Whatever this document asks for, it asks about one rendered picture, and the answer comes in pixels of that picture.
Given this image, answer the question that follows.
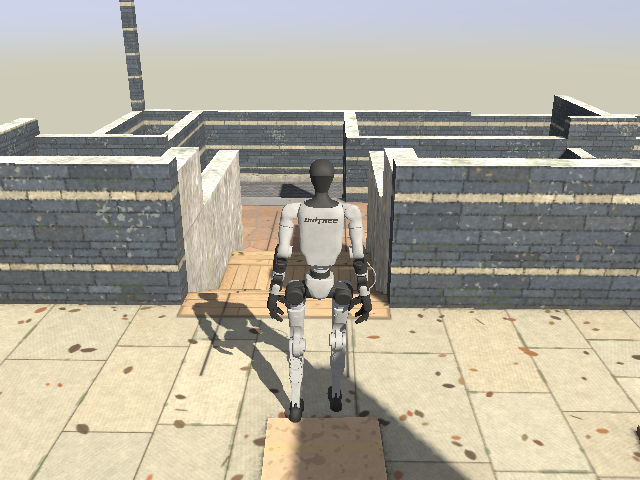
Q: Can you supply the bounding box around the robot left forearm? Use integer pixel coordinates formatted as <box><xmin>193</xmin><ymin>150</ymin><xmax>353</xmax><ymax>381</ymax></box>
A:
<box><xmin>269</xmin><ymin>244</ymin><xmax>288</xmax><ymax>295</ymax></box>

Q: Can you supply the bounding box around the right robot upper arm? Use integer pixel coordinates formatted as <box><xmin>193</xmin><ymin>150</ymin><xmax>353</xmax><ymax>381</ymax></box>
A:
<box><xmin>342</xmin><ymin>203</ymin><xmax>364</xmax><ymax>260</ymax></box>

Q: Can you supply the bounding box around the robot right hand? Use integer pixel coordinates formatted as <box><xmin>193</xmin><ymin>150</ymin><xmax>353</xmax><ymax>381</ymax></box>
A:
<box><xmin>348</xmin><ymin>294</ymin><xmax>372</xmax><ymax>324</ymax></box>

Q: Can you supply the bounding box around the robot right forearm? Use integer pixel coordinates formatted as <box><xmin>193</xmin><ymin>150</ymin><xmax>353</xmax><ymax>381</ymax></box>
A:
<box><xmin>353</xmin><ymin>245</ymin><xmax>370</xmax><ymax>296</ymax></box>

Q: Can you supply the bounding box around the robot left hand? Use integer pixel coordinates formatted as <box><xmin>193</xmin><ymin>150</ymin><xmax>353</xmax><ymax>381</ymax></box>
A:
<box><xmin>267</xmin><ymin>293</ymin><xmax>291</xmax><ymax>322</ymax></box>

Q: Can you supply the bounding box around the right robot thigh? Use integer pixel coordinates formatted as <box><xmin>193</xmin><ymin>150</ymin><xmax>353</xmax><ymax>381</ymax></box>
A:
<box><xmin>329</xmin><ymin>280</ymin><xmax>353</xmax><ymax>351</ymax></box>

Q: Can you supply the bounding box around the left robot thigh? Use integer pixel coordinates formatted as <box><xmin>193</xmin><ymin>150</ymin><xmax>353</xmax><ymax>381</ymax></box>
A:
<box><xmin>285</xmin><ymin>280</ymin><xmax>306</xmax><ymax>356</ymax></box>

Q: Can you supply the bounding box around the left robot upper arm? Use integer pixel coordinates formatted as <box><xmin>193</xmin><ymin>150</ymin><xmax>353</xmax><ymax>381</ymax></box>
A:
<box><xmin>277</xmin><ymin>202</ymin><xmax>301</xmax><ymax>259</ymax></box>

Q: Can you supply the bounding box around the robot thigh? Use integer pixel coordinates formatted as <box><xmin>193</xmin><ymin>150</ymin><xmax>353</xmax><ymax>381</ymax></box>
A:
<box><xmin>285</xmin><ymin>280</ymin><xmax>306</xmax><ymax>356</ymax></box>
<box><xmin>329</xmin><ymin>280</ymin><xmax>353</xmax><ymax>351</ymax></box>

